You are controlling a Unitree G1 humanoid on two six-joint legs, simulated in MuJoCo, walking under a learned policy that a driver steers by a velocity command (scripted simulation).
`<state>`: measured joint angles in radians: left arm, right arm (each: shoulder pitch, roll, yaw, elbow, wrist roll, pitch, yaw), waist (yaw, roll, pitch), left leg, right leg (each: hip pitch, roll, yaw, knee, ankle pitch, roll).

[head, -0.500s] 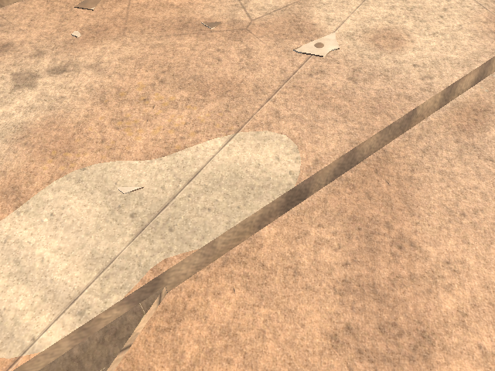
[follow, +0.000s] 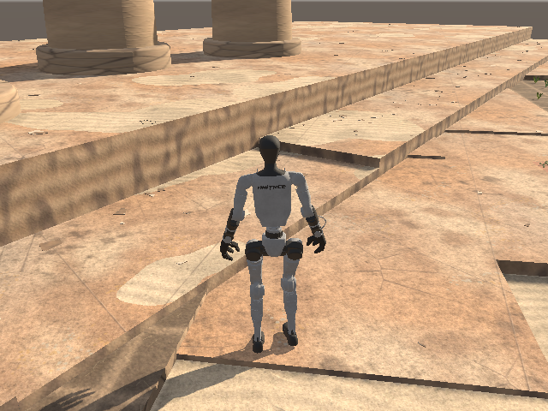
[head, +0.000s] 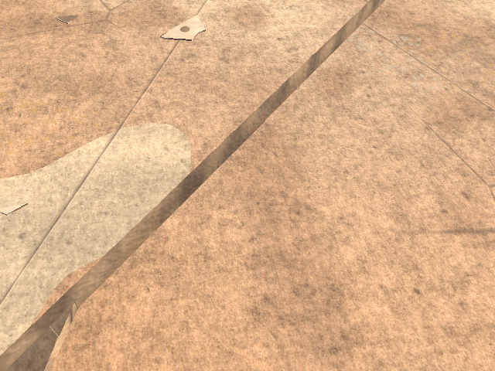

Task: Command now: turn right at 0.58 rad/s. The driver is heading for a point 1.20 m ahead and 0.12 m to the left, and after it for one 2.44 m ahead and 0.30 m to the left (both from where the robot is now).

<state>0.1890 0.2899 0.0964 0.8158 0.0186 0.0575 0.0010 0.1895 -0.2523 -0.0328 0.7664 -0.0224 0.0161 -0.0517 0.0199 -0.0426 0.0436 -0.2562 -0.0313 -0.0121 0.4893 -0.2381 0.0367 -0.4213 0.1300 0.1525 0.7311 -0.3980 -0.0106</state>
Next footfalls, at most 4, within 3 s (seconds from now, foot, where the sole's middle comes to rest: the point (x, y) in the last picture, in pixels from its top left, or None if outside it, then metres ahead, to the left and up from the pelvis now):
0.36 right None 0.00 -0.11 -0.77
0.84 left None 0.38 0.03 -0.77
1.38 right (278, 281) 0.73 -0.08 -0.77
1.88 left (188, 247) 0.83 0.19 -0.77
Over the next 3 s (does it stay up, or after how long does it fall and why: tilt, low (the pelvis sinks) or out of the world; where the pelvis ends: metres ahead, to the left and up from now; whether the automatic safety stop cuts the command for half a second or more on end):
stays up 1.33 0.20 0.11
